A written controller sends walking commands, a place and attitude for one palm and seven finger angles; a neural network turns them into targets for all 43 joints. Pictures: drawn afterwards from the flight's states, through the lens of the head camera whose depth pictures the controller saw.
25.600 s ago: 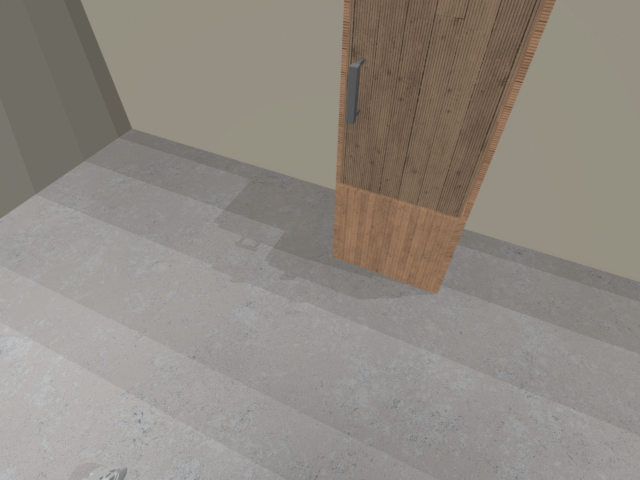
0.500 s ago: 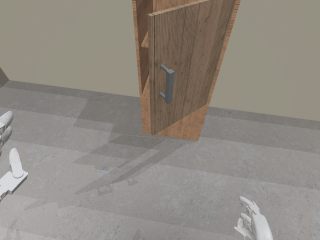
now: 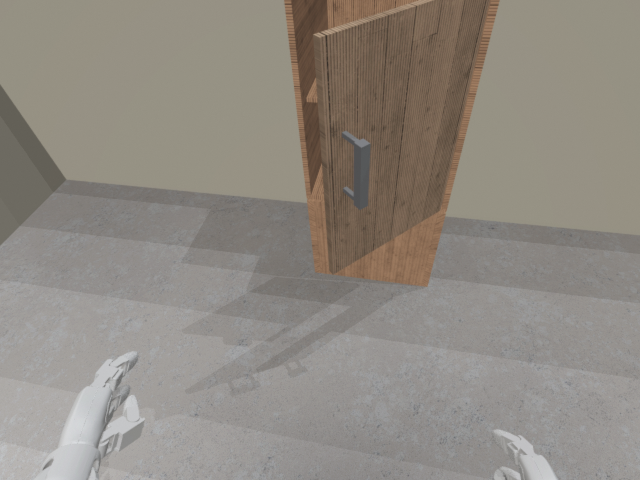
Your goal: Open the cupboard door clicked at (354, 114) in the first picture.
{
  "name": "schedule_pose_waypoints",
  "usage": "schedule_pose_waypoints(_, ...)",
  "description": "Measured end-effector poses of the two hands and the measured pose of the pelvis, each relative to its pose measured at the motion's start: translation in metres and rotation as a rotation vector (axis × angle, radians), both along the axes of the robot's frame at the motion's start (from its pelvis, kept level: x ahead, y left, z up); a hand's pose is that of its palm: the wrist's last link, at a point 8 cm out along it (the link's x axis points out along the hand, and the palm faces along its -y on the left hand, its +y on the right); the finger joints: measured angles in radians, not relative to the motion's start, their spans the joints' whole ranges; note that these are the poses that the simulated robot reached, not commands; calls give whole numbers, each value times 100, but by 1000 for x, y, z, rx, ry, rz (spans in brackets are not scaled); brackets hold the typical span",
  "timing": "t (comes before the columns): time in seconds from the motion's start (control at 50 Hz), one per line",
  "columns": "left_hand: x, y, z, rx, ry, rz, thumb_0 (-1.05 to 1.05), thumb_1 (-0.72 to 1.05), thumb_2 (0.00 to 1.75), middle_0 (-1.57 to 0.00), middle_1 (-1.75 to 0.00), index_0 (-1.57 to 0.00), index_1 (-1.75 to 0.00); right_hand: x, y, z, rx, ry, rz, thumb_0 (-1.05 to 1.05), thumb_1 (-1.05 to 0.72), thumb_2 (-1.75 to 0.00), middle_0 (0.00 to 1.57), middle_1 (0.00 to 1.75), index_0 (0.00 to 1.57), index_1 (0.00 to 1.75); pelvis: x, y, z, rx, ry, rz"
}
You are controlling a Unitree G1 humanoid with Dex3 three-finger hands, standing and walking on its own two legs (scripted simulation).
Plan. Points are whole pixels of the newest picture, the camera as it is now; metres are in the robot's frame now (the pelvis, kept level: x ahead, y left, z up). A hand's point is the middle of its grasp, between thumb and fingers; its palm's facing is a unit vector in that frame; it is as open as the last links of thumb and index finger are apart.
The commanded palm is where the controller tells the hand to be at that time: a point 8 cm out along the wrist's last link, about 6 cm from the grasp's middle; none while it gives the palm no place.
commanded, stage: let the arm hang, fingers relaxed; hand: left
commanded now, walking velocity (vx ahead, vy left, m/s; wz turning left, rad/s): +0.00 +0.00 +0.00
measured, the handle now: (354, 171) +0.67 -0.02 +0.00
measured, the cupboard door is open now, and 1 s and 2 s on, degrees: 46 46 46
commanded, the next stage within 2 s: look to check the result in 0.96 s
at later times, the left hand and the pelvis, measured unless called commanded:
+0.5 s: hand out of the picture -0.03 +0.20 -0.16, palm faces +0.01 -0.96 -0.29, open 7.3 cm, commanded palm none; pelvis +0.00 -0.02 +0.01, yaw +0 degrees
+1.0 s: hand out of the picture +0.08 +0.19 -0.15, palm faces -0.01 -0.96 -0.28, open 7.4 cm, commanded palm none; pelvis +0.01 -0.02 +0.01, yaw +0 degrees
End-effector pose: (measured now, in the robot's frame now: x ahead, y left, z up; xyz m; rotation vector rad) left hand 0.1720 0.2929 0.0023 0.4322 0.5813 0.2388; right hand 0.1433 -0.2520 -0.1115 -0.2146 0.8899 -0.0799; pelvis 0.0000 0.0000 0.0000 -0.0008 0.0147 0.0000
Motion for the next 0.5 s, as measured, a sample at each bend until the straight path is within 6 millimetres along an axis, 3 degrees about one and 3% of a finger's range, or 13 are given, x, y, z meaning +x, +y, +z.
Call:
schedule_pose_waypoints(0.04,-26,-16,-52,-82,226,20,1,91,90,-20,-30,-20,-30,-16,-5,-6,-5,62,-22,1,-90,-90,20,30,21,30,-1,-1,0,4,-9,-6)
schedule_pose_waypoints(0.08,-59,-37,-91,-161,413,27,1,91,90,-20,-30,-20,-30,-37,-11,-9,-19,132,-43,1,-90,-90,20,30,21,30,-2,-3,0,7,-19,-11)
schedule_pose_waypoints(0.16,-124,-76,-133,-288,671,58,1,92,89,-21,-30,-20,-30,-84,-21,-11,-54,297,-82,1,-91,-90,20,30,21,30,-3,-7,4,4,-31,-13)
schedule_pose_waypoints(0.24,-174,-76,-141,-313,801,145,1,96,89,-21,-30,-21,-30,-126,-24,-12,-71,456,-106,1,-91,-90,20,30,20,30,-3,-12,7,-3,-34,-2)
schedule_pose_waypoints(0.32,-205,-67,-136,-297,874,211,1,95,89,-21,-30,-21,-30,-154,-21,-16,-61,554,-120,1,-91,-90,20,30,20,30,-3,-14,9,-6,-34,5)
schedule_pose_waypoints(0.4,-215,-54,-129,-259,897,250,1,93,89,-21,-30,-21,-30,-164,-13,-21,-33,583,-127,1,-91,-90,20,30,20,30,-2,-14,9,-4,-37,7)
schedule_pose_waypoints(0.5,-202,-43,-123,-217,856,258,1,92,89,-21,-30,-20,-30,-156,-3,-28,7,557,-121,1,-91,-90,20,30,20,30,-2,-15,10,-1,-44,7)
